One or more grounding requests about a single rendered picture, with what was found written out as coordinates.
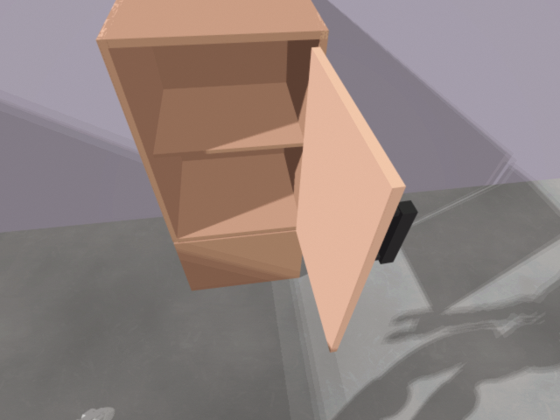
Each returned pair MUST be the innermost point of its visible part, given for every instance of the cupboard door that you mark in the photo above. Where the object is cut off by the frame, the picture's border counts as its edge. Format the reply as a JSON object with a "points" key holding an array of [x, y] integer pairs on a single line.
{"points": [[348, 195]]}

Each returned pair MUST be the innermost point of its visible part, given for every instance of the handle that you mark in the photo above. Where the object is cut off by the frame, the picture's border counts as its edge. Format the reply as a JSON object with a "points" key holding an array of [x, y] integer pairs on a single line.
{"points": [[397, 231]]}

